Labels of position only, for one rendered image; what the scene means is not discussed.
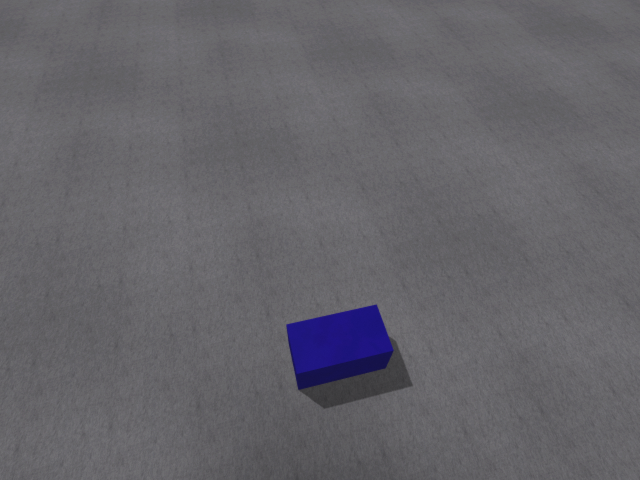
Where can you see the carton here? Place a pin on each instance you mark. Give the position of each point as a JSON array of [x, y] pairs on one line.
[[338, 346]]

